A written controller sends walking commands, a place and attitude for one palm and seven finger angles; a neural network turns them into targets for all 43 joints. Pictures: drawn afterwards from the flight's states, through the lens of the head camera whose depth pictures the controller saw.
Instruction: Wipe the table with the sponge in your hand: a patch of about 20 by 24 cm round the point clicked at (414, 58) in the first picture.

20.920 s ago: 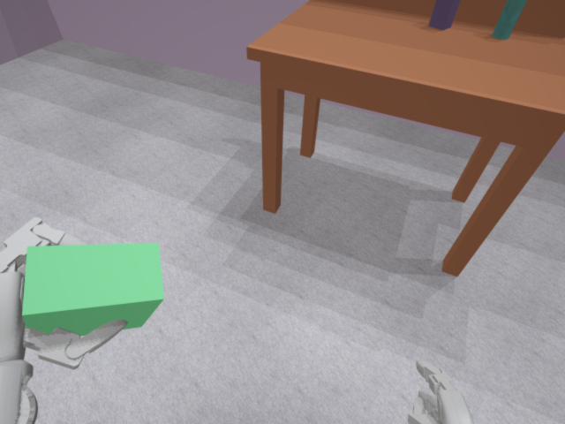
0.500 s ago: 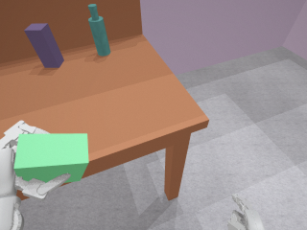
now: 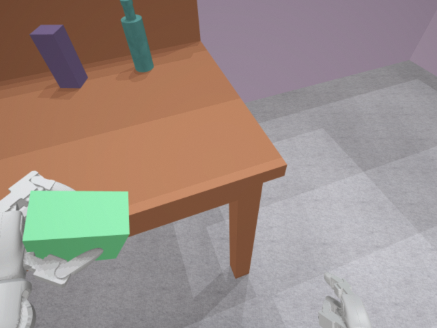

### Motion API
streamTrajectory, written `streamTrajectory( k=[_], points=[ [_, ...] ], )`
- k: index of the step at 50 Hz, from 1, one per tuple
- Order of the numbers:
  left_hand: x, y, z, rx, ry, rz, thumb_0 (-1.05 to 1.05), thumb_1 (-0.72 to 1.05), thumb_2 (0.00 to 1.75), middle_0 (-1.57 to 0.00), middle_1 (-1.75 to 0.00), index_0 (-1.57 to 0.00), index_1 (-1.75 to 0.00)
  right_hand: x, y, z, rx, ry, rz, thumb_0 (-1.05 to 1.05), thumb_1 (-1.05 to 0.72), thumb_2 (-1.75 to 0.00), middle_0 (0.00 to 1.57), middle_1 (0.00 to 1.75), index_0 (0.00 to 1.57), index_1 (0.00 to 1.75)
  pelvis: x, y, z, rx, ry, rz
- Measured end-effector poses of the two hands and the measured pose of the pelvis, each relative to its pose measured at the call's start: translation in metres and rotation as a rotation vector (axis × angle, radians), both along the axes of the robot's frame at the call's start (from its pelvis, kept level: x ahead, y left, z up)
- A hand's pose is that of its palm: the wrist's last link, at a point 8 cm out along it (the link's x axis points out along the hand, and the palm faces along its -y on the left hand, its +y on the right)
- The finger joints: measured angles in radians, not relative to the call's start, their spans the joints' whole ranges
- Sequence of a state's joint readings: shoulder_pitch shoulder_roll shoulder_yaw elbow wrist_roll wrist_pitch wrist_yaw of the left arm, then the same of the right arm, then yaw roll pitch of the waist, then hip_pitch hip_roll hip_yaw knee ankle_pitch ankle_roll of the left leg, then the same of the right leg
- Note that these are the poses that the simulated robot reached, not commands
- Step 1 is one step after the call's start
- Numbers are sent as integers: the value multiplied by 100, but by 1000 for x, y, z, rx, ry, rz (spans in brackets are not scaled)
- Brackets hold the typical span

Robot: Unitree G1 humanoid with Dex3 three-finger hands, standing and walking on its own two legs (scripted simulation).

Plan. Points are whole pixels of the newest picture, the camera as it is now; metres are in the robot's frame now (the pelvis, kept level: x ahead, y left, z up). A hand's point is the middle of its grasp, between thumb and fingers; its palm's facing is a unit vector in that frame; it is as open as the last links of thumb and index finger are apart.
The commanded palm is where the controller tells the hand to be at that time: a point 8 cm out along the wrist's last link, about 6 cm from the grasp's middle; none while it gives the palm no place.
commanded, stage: come to a stop and stand still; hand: left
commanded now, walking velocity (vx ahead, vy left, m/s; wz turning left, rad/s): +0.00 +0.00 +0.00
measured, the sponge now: (93, 229) +0.22 +0.20 +0.13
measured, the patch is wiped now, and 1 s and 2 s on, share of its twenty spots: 0.00 0.00 0.00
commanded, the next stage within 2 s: look again from close up in 0.04 s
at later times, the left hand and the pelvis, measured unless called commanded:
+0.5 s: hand (11, 262) +0.17 +0.30 +0.13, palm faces +0.20 -0.91 -0.36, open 10.4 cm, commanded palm +0.12 +0.36 +0.18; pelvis -0.05 +0.09 +0.00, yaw -4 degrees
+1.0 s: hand out of the picture +0.15 +0.38 +0.17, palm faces +0.23 -0.84 -0.48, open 10.4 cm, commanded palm +0.10 +0.42 +0.18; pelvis -0.09 +0.15 +0.00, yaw -6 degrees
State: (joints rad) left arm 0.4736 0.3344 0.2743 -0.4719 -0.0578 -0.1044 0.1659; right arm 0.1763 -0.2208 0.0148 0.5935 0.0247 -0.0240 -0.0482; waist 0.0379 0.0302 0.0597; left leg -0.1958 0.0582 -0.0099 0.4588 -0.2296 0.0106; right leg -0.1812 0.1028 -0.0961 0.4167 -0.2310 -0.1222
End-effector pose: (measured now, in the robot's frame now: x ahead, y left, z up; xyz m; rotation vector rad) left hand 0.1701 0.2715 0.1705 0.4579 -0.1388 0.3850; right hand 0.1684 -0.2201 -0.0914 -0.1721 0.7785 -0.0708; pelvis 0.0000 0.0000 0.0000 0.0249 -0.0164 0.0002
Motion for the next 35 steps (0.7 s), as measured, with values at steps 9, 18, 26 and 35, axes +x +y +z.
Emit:
streamTrajectory(
  k=[9, 18, 26, 35],
  points=[
    [0, 32, 29, 149, -71, -37, 0, -54, 102, -73, -130, -74, -129, -13, 13, 9, -16, -32, -8, 1, -91, -89, 20, 30, 20, 30, -12, 12, 2, -19, -6, 4],
    [-3, 62, 4, 12, -89, -71, 0, -54, 102, -73, -130, -74, -129, -47, 28, 21, -30, -95, -47, 1, -91, -89, 20, 30, 20, 30, -42, 54, 0, -29, -23, -58],
    [-35, 84, -26, -33, -10, -211, 0, -54, 102, -73, -130, -74, -129, -86, 70, 36, -121, -72, -74, 1, -91, -89, 20, 30, 20, 30, -57, 92, 0, -52, -34, -65],
    [-34, 156, 25, 2, -251, -71, 0, -54, 102, -73, -130, -74, -129, -95, 132, 43, -50, -54, 0, 1, -91, -89, 20, 30, 20, 30, -68, 126, 10, -97, -20, -59]
  ],
)
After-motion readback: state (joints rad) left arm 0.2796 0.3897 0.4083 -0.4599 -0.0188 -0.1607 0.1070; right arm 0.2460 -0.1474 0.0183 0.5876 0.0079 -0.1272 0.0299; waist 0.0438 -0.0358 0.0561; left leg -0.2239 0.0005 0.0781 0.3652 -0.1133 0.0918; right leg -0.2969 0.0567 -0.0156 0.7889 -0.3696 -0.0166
